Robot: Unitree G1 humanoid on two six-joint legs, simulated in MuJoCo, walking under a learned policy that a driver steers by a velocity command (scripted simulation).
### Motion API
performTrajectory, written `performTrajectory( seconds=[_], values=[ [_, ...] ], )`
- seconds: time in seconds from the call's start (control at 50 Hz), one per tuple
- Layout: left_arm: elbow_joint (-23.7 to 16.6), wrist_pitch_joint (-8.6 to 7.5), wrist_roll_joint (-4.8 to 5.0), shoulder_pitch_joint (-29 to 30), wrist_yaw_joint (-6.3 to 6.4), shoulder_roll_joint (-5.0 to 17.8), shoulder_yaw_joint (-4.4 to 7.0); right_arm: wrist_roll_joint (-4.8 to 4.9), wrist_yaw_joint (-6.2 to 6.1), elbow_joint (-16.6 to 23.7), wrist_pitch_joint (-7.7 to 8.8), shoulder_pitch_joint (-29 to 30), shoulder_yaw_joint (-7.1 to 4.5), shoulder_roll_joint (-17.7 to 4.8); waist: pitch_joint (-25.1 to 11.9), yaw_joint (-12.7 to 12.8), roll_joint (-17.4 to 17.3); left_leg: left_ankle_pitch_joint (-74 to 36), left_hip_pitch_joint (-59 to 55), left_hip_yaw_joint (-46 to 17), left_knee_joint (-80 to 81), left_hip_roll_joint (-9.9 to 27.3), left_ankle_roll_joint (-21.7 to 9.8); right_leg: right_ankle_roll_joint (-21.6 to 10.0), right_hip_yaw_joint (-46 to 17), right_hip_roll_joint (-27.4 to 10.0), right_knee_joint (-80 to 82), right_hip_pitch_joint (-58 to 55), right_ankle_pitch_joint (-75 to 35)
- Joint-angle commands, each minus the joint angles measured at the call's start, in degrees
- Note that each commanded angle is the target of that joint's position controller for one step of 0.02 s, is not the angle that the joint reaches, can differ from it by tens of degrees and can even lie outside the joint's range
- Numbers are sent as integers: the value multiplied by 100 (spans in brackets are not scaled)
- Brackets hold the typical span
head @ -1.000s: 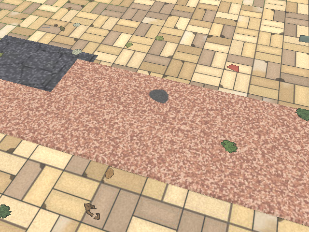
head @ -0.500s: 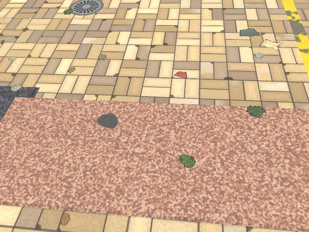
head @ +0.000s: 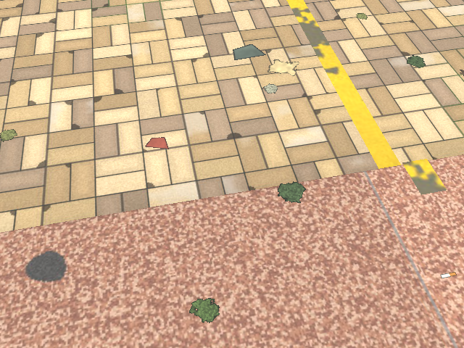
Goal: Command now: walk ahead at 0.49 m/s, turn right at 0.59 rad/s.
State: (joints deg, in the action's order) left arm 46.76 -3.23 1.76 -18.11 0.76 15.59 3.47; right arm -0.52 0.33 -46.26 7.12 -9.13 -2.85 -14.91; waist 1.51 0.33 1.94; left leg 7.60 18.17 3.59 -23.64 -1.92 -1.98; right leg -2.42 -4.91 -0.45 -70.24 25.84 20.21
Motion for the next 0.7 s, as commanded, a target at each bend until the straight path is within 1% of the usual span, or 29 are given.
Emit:
performTrajectory(
  seconds=[0.02, 0.04, 0.1, 0.14, 0.18, 0.22, 0.26, 0.28, 0.3, 0.32, 0.34, 0.36, 0.38, 0.4, 0.42, 0.44, 0.46, 0.48, 0.5, 0.52, 0.54, 0.56, 0.58, 0.6, 0.62, 0.64, 0.66, 0.68, 0.7],
  values=[
    [-480, 28, 21, -154, -31, 169, 71, 1, 25, 124, 82, -178, -131, -477, -240, -3, -619, -206, -918, -1462, 1490, 1630, -981, 15, -165, -697, 44, 1044, -347],
    [-575, 64, 8, -38, -31, 129, 59, 31, 33, 69, 107, -205, -161, -545, -139, 6, -579, -395, -855, -1268, 1590, 1662, -1034, 29, -150, -754, 196, 1177, -423],
    [-840, 82, -53, 346, -46, 170, 47, 28, 22, -32, 103, -301, -243, -785, -51, -27, -438, -921, -1006, -769, 1689, 1749, -1107, 106, -176, -818, 813, 1600, -1042],
    [-946, 42, -35, 603, -115, 185, 33, 25, 8, -54, 61, -321, -262, -875, -30, -99, -437, -1146, -1149, -345, 1658, 1651, -1004, 102, -78, -794, 1453, 1607, -1668],
    [-1082, -10, -51, 1049, -200, 117, -11, 47, 0, -96, 13, -455, -255, -925, 46, -278, -395, -1204, -1181, 5, 1585, 1545, -897, 62, 155, -706, 2183, 1404, -2171],
    [-1227, -30, -52, 1440, -267, 49, -56, 100, 15, -182, -38, -703, -248, -992, 141, -437, -379, -1039, -1279, 130, 1548, 1558, -855, 17, 390, -582, 2733, 1200, -2211],
    [-1387, -33, -31, 1715, -315, 90, -64, 175, 33, -293, -106, -906, -265, -1101, 272, -497, -431, -938, -1593, 111, 1482, 1704, -820, -65, 483, -501, 3108, 1187, -1895],
    [-1463, -35, -34, 1809, -334, 142, -54, 207, 36, -345, -148, -968, -275, -1148, 320, -484, -462, -1040, -1792, 88, 1391, 1804, -797, -131, 535, -448, 3256, 1199, -1615],
    [-1516, -37, -49, 1834, -352, 201, -35, 232, 31, -386, -196, -993, -283, -1195, 322, -427, -505, -1348, -1985, 83, 1230, 1891, -764, -210, 615, -368, 3389, 1135, -1294],
    [-1528, -42, -67, 1708, -359, 297, 7, 249, 20, -405, -237, -959, -291, -1254, 215, -282, -600, -2095, -2106, 146, 919, 1915, -705, -312, 732, -230, 3541, 830, -1027],
    [-1426, -54, -95, 1235, -348, 429, 94, 276, 8, -442, -281, -899, -277, -1278, -87, 75, -656, -3049, -2041, 257, 253, 1824, -610, -439, 897, -21, 3851, 5, -1072],
    [-1113, -57, -107, 260, -306, 716, 265, 262, -8, -476, -311, -938, -209, -1157, -637, 556, -582, -3606, -1627, 448, -881, 1553, -466, -594, 1036, 218, 4071, -1430, -1375],
    [-896, -32, -158, -844, -195, 1258, 446, 127, -8, -334, -280, -946, -63, -855, -1458, 977, 39, -2006, -217, 536, -2775, 1224, -203, -954, -235, -823, 3901, -3365, -1729],
    [-876, -39, -195, -933, -160, 1799, 490, 102, 81, -221, -135, -1617, 164, -109, -2270, 433, 1416, 2470, 1909, 3, -4807, 171, 100, -1898, -3122, -2382, 4611, -4927, -1062],
    [-890, -93, -201, -1087, -176, 1199, 363, 335, 106, -325, -9, -1160, -14, -793, -2370, 821, 619, 2598, 2351, -1043, -5438, 241, 13, -1768, -3470, -2402, 5077, -4670, -894],
    [-839, -132, -210, -729, -187, 979, 272, 473, 105, -115, 11, -687, -90, -940, -1438, 681, 551, 2123, 2730, -958, -5450, 492, -53, -1457, -2385, -2199, 5106, -3979, -1337],
    [-860, -148, -171, -254, -202, 753, 206, 384, 64, -83, -13, -498, -74, -843, -1036, 444, 227, 1593, 2556, -868, -5097, 778, -33, -1263, -1651, -1934, 5203, -3202, -1695],
    [-880, -171, -167, 109, -223, 520, 151, 271, 40, -111, -77, -459, -108, -801, -715, 247, 234, 1225, 2324, -861, -4783, 938, 7, -1125, -1096, -1690, 5407, -2585, -1840],
    [-883, -221, -197, 312, -227, 374, 123, 260, 38, -183, -177, -680, -134, -734, -617, 43, 357, 907, 1936, -934, -4632, 1059, 27, -1026, -699, -1544, 5651, -2164, -1831],
    [-500, -327, -657, -255, -134, -147, -88, -600, 222, -192, -68, -989, 237, 97, -119, -72, 459, 455, 1971, -946, -4762, 952, -150, -1113, -602, -1596, 5861, -1692, -1324],
    [-430, -355, -704, -333, -123, -236, -102, -550, 315, -256, -50, -992, 209, 165, -105, -66, 288, 246, 2154, -1026, -4657, 889, -225, -1155, -488, -1654, 6038, -1750, -1275],
    [-447, -395, -724, -220, -128, -97, -78, -388, 399, -241, -32, -890, 187, -17, -100, -78, 242, -71, 2372, -1043, -4489, 841, -277, -1154, -240, -1604, 6135, -1822, -1281],
    [-400, -428, -726, -153, -153, 9, -73, -290, 464, -207, -26, -698, 165, -105, -79, -84, 246, -389, 2572, -1068, -4317, 832, -287, -1167, 15, -1567, 6222, -1856, -1449],
    [-343, -442, -761, -152, -168, 68, -88, -257, 503, -150, -37, -512, 159, -169, -64, -77, 185, -725, 2742, -1104, -4099, 809, -272, -1178, 230, -1585, 6287, -1931, -1730],
    [-245, -444, -805, -223, -167, 25, -131, -264, 526, -96, -69, -329, 177, -151, -73, -67, 171, -1000, 2907, -1089, -3824, 827, -218, -1174, 452, -1607, 6308, -2081, -2043],
    [-163, -443, -840, -267, -169, 46, -157, -264, 531, -34, -101, -190, 201, -107, -63, -67, 133, -1266, 2951, -1029, -3473, 851, -162, -1170, 706, -1578, 6308, -2129, -2392],
    [-105, -444, -838, -269, -183, 88, -172, -263, 540, 24, -130, -45, 229, -61, -54, -64, 96, -1539, 2807, -866, -3035, 857, -118, -1151, 991, -1490, 6310, -2063, -2679],
    [-31, -443, -813, -330, -201, 115, -187, -272, 553, 88, -171, 121, 253, -18, -47, -27, 103, -1747, 2556, -677, -2633, 818, -82, -1130, 1229, -1412, 6323, -1950, -2882],
    [87, -439, -789, -504, -226, 134, -207, -283, 557, 155, -216, 264, 269, 14, 4, 26, 141, -1864, 2366, -543, -2343, 761, -71, -1123, 1365, -1412, 6351, -1909, -3056]
  ],
)
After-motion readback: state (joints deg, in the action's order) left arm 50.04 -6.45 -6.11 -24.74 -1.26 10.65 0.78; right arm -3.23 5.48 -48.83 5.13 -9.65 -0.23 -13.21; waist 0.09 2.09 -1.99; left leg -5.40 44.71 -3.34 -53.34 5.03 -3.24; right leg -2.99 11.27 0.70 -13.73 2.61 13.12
